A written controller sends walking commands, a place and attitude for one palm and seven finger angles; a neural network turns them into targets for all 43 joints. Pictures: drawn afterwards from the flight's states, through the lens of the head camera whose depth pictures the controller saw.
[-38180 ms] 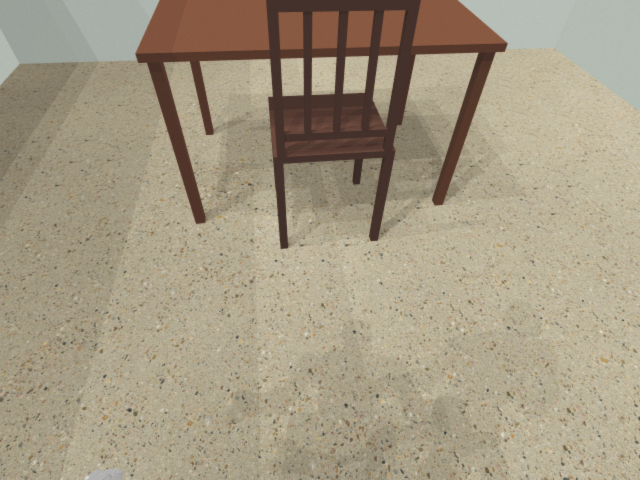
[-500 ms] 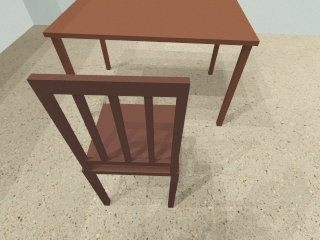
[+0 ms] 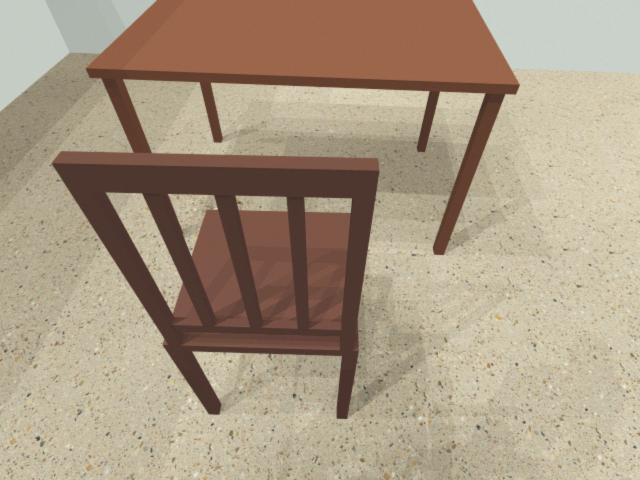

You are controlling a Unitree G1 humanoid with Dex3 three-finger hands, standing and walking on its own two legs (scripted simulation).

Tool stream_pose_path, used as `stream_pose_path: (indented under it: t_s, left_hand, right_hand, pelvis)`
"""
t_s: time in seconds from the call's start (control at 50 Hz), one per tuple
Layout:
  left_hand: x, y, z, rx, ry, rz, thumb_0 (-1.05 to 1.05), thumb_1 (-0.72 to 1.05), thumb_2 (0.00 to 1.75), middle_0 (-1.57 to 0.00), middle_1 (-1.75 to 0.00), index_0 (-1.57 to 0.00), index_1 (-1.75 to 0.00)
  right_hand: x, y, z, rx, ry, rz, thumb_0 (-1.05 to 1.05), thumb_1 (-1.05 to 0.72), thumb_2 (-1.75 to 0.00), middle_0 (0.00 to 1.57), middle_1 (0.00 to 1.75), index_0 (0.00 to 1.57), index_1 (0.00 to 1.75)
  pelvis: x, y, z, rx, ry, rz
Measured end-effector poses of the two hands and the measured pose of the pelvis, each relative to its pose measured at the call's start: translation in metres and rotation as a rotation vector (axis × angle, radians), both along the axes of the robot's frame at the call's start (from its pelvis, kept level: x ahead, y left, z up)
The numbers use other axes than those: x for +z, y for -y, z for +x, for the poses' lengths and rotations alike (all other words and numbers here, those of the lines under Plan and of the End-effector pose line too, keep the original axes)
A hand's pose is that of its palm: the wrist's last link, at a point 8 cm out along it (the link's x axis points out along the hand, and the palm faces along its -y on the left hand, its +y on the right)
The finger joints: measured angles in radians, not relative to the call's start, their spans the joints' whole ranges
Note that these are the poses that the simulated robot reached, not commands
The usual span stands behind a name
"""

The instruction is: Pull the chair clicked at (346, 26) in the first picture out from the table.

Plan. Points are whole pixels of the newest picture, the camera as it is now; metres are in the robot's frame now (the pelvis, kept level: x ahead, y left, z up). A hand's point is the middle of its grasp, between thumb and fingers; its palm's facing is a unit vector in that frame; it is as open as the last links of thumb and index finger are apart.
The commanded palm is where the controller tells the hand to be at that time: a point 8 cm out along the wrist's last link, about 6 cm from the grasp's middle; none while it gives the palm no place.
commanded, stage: look to check the result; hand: left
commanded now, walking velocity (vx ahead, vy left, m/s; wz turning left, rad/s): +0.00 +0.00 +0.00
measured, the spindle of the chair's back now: (243, 270) +0.44 +0.16 -0.04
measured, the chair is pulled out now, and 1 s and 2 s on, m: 0.49 0.49 0.49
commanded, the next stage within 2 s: walk to a spot facing it in 0.06 s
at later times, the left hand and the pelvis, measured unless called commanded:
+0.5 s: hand out of the picture +0.02 +0.17 -0.18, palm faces -0.07 -0.97 -0.21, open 7.4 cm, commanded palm none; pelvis +0.00 +0.00 -0.01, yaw -8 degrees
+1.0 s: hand out of the picture +0.07 +0.19 -0.18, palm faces -0.09 -0.97 -0.24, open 7.3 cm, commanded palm none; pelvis +0.00 +0.01 -0.01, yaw -5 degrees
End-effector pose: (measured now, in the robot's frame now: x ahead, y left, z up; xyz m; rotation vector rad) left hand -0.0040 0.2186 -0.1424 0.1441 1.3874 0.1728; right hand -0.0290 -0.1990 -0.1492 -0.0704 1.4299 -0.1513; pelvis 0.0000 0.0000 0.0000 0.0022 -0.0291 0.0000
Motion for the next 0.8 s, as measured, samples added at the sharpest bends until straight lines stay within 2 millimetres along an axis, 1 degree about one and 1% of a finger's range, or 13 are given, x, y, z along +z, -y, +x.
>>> stream_pose_path:
  t_s: [0.24,0.32,0.38,0.48,0.56,0.62,0.72,0.8]
  left_hand:
    - [0.0,0.001,-0.002,0.003,-0.006,-0.005,0.01,0.92,0.9,-0.2,-0.3,-0.2,-0.3]
    - [-0.002,0.001,-0.001,-0.01,-0.021,-0.011,0.01,0.92,0.9,-0.2,-0.3,-0.2,-0.3]
    - [-0.004,0.001,0.004,-0.036,-0.033,-0.011,0.01,0.92,0.9,-0.2,-0.3,-0.2,-0.3]
    - [-0.006,-0.003,0.022,-0.094,-0.023,0.006,0.01,0.91,0.9,-0.2,-0.3,-0.2,-0.3]
    - [-0.004,-0.003,0.044,-0.135,0.023,0.026,0.01,0.91,0.9,-0.2,-0.3,-0.2,-0.3]
    - [-0.002,-0.002,0.061,-0.153,0.072,0.032,0.01,0.91,0.9,-0.2,-0.3,-0.2,-0.3]
    - [0.003,0.001,0.083,-0.172,0.142,0.023,0.01,0.91,0.9,-0.2,-0.3,-0.2,-0.3]
    - [0.004,0.003,0.091,-0.182,0.172,0.013,0.01,0.91,0.9,-0.2,-0.3,-0.2,-0.3]
  right_hand:
    - [0.0,0.001,-0.002,0.0,-0.006,-0.005,0.0,-0.91,-0.9,0.2,0.3,0.19,0.3]
    - [-0.002,0.003,-0.001,-0.019,0.002,-0.013,0.0,-0.91,-0.9,0.2,0.3,0.19,0.3]
    - [-0.004,0.007,0.0,-0.051,0.018,-0.022,0.0,-0.91,-0.9,0.2,0.3,0.2,0.3]
    - [-0.009,0.019,0.003,-0.108,0.059,-0.043,0.0,-0.91,-0.9,0.2,0.3,0.2,0.3]
    - [-0.01,0.03,0.006,-0.131,0.082,-0.059,0.0,-0.91,-0.9,0.2,0.3,0.2,0.3]
    - [-0.009,0.034,0.006,-0.13,0.089,-0.066,0.0,-0.91,-0.9,0.2,0.3,0.19,0.3]
    - [-0.005,0.029,0.001,-0.122,0.081,-0.065,0.0,-0.91,-0.9,0.2,0.29,0.19,0.3]
    - [-0.003,0.019,-0.006,-0.121,0.067,-0.049,0.0,-0.91,-0.9,0.2,0.29,0.19,0.3]
  pelvis:
    - [0.0,-0.001,0.0,-0.003,0.0,0.0]
    - [-0.002,-0.001,-0.002,-0.036,-0.004,0.0]
    - [-0.004,-0.001,-0.003,-0.073,-0.008,0.001]
    - [-0.01,0.002,-0.005,-0.13,-0.013,0.006]
    - [-0.012,0.005,-0.005,-0.141,-0.015,0.006]
    - [-0.011,0.005,-0.005,-0.135,-0.017,0.006]
    - [-0.008,0.002,-0.004,-0.123,-0.016,0.006]
    - [-0.006,-0.001,-0.004,-0.113,-0.012,0.0]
